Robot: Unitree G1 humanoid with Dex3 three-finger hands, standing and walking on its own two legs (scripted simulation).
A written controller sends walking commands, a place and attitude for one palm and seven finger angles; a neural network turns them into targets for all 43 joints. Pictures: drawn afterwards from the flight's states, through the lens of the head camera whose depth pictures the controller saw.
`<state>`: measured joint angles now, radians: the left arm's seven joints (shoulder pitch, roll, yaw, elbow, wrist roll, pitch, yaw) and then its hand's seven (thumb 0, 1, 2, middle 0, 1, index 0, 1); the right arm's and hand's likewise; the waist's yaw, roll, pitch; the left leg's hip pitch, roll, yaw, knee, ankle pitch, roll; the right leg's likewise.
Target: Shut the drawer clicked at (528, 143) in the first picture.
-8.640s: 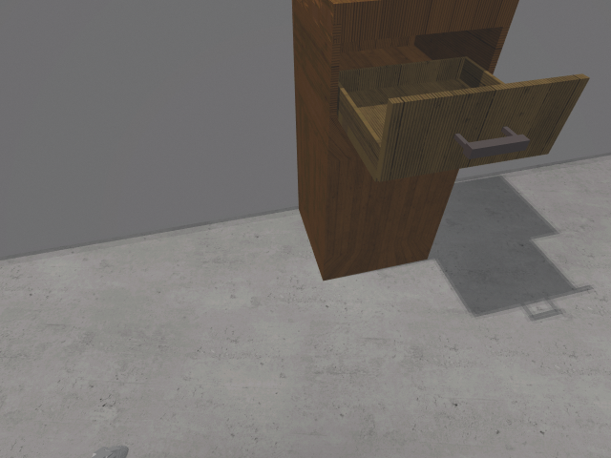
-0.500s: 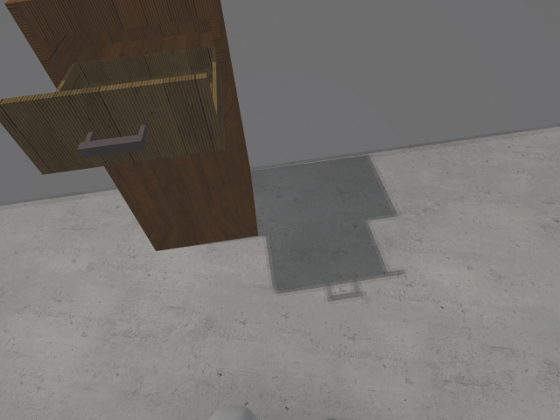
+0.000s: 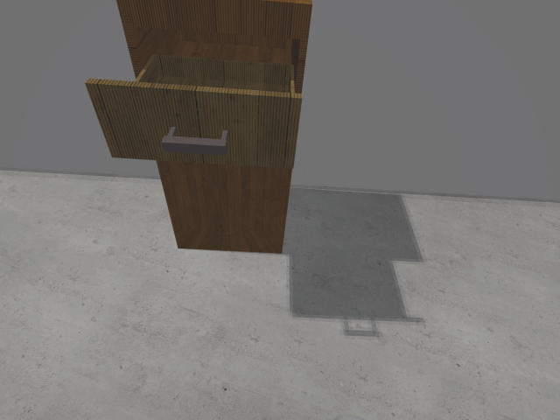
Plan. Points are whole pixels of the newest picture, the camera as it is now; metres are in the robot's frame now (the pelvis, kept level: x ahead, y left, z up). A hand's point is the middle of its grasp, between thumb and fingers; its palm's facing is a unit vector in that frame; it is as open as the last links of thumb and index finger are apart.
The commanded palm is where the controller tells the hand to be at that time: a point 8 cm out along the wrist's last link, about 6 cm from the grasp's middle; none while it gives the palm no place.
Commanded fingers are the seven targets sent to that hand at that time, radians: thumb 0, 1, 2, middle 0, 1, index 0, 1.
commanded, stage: take the last steps up to it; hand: left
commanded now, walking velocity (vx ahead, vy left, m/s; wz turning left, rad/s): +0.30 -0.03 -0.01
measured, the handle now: (197, 139) +0.62 +0.22 +0.06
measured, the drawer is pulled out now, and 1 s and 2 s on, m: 0.30 0.30 0.30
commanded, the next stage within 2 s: come to a stop and stand still in 0.78 s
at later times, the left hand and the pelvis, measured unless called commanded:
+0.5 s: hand (220, 386) +0.21 +0.11 -0.16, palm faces +0.08 -0.97 -0.24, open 7.2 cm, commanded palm none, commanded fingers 0.00 0.90 0.90 -0.20 -0.30 -0.20 -0.30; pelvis +0.14 -0.08 -0.01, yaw +1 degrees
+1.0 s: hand (207, 399) +0.20 +0.13 -0.19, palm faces +0.10 -0.98 -0.14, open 7.4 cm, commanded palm none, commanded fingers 0.00 0.90 0.90 -0.20 -0.30 -0.20 -0.30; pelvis +0.25 -0.02 -0.01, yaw +0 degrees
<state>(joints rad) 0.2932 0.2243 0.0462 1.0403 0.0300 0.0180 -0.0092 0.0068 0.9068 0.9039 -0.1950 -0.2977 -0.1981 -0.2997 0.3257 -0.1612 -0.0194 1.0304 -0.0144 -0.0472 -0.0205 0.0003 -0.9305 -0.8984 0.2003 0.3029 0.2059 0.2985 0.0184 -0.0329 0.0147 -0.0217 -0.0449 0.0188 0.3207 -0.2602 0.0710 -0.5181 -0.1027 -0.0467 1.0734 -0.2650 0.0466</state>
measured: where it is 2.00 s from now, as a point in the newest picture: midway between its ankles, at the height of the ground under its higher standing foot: outside the picture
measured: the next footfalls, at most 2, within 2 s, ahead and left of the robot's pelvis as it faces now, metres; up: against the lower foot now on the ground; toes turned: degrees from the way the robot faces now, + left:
right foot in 0.30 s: +0.23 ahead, -0.16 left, +0.00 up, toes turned -7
left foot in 0.82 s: +0.31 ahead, +0.08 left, +0.00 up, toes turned +8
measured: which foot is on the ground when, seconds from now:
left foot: down 0.00-0.32, up 0.34-0.80, down 0.82-1.00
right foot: up 0.00-0.28, down 0.30-0.84, up 0.86-1.00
